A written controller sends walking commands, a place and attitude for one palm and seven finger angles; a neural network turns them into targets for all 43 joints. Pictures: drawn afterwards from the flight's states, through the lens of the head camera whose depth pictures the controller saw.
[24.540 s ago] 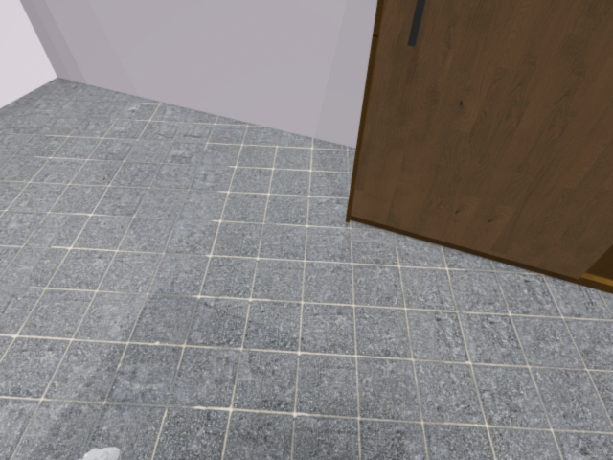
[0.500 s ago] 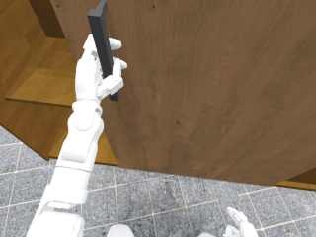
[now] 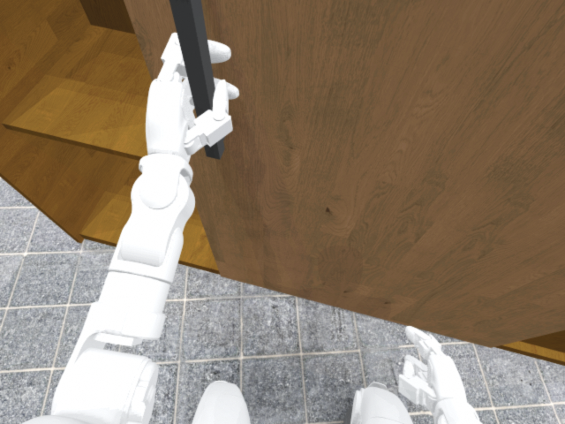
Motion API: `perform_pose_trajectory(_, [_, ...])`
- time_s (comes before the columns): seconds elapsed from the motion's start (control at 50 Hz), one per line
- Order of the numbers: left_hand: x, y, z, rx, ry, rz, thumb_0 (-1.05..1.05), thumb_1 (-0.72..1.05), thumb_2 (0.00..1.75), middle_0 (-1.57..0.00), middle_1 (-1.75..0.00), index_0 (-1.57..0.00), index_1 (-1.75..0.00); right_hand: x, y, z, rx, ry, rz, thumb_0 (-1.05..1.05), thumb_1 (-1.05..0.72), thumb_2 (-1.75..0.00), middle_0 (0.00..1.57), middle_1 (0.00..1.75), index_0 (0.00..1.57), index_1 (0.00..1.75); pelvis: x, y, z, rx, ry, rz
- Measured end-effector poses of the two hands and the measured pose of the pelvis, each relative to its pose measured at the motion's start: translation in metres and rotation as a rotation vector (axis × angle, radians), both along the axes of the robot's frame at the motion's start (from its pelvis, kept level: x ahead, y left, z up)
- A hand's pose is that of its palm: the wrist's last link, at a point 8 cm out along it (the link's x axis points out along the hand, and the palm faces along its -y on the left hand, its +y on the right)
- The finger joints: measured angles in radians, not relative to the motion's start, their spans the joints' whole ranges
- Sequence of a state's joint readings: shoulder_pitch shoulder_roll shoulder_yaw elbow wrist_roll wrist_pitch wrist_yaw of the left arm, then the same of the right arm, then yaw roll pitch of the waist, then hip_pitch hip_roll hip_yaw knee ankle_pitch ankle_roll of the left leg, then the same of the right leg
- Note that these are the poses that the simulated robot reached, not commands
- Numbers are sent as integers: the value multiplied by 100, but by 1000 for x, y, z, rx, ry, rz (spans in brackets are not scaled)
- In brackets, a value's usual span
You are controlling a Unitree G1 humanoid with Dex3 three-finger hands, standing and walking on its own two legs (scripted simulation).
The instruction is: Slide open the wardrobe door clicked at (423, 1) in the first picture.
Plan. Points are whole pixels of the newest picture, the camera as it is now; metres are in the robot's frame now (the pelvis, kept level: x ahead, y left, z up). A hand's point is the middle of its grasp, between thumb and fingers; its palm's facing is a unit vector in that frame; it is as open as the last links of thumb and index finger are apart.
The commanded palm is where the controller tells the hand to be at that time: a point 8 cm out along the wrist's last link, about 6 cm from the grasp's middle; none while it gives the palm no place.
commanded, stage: step sideways, sliding the door along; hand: left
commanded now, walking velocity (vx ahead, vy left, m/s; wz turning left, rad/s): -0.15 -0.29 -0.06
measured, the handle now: (209, 80) +0.45 +0.20 +0.17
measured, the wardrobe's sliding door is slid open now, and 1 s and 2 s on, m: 0.56 0.56 0.56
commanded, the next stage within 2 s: stop walking and hold the door there in 0.32 s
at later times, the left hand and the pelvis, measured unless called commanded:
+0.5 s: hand (227, 114) +0.41 +0.17 +0.16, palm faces +0.46 -0.87 -0.15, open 6.6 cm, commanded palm +0.37 +0.20 +0.13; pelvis +0.04 -0.12 +0.01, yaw -1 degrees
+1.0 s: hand (227, 115) +0.41 +0.17 +0.16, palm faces +0.51 -0.84 -0.18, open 6.6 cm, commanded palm +0.37 +0.19 +0.13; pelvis +0.02 -0.13 +0.00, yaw -5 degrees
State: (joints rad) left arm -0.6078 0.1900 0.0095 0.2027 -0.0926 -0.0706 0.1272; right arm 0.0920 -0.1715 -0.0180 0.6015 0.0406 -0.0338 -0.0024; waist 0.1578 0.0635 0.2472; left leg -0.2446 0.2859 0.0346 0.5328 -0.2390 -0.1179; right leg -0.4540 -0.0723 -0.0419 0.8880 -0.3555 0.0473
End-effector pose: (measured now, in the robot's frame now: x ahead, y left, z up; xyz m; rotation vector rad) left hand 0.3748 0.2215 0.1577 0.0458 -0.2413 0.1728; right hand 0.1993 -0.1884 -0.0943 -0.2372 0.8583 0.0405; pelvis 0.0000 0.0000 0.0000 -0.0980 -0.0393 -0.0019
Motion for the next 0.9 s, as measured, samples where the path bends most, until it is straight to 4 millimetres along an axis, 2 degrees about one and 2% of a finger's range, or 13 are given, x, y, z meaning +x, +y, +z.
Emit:
perform_pose_trajectory(0.1, [-1, -7, 0, 42, -8, 151, 0, 75, 86, -41, -140, -20, -134, 18, -38, -24, 73, -44, 26, 1, -90, -89, 20, 30, 20, 30, 13, -53, -23, 46, -4, 29])
perform_pose_trajectory(0.16, [-2, -11, 1, 52, 6, 238, -1, 73, 86, -43, -140, -16, -133, 26, -67, -35, 58, -49, -14, 1, -90, -89, 20, 30, 20, 30, 15, -65, -24, 50, 9, 49])
perform_pose_trajectory(0.22, [-3, -14, 1, 27, 14, 269, 0, 74, 86, -44, -140, -13, -135, 26, -93, -31, -3, -32, -61, 1, -91, -89, 20, 30, 20, 30, 17, -68, -16, 77, 32, 60])
perform_pose_trajectory(0.3, [-3, -16, -1, -9, -34, 262, 1, 76, 85, -44, -140, -11, -136, 20, -119, -19, -81, 0, -80, 1, -91, -89, 20, 30, 20, 30, 22, -74, -14, 49, 28, 48])
perform_pose_trajectory(0.44, [-3, -18, 0, -16, -15, 304, 1, 75, 86, -39, -140, -13, -132, 18, -137, 10, -67, 19, -14, 1, -91, -89, 20, 30, 20, 30, 35, -103, 6, -7, 8, 18])
perform_pose_trajectory(0.48, [-3, -14, 0, 70, -7, 304, -2, 72, 85, -38, -140, -15, -133, 22, -143, 12, -56, 6, -27, 1, -91, -89, 20, 30, 20, 30, 41, -114, 8, -9, 12, -2])
perform_pose_trajectory(0.54, [-5, -8, 5, 214, 39, 332, -9, 65, 82, -40, -140, -21, -134, 30, -158, 10, -18, -47, -63, 1, -90, -89, 20, 30, 20, 30, 51, -134, 3, -1, 13, -28])
perform_pose_trajectory(0.6, [-7, -8, 7, 300, 72, 398, -14, 62, 81, -42, -140, -24, -134, 39, -181, -6, 12, -104, -82, 1, -90, -89, 20, 30, 20, 30, 60, -154, -15, 53, 8, -30])
perform_pose_trajectory(0.64, [-8, -9, 9, 315, 97, 438, -16, 60, 80, -43, -140, -24, -134, 41, -199, -15, 3, -126, -128, 1, -90, -89, 20, 30, 20, 30, 58, -155, -20, 60, 10, -39])
perform_pose_trajectory(0.7, [-9, -12, 11, 292, 135, 470, -16, 60, 79, -44, -140, -27, -135, 32, -221, -18, -25, -123, -204, 1, -90, -89, 20, 30, 20, 30, 51, -152, -16, 91, 10, -50])
perform_pose_trajectory(0.76, [-9, -14, 11, 253, 145, 474, -14, 61, 80, -45, -140, -28, -135, 11, -235, -13, -70, -96, -250, 1, -91, -89, 20, 30, 20, 30, 44, -150, -12, 115, 10, -48])
perform_pose_trajectory(0.82, [-8, -14, 9, 204, 127, 451, -12, 62, 81, -45, -140, -28, -135, -14, -243, -3, -124, -70, -273, 1, -91, -89, 20, 30, 20, 30, 37, -145, -10, 114, 11, -45])
perform_pose_trajectory(0.9, [-8, -13, 5, 148, 75, 399, -9, 65, 82, -45, -140, -24, -133, -51, -243, 5, -186, -54, -309, 1, -91, -89, 20, 30, 20, 30, 28, -134, -15, 84, -2, -56])
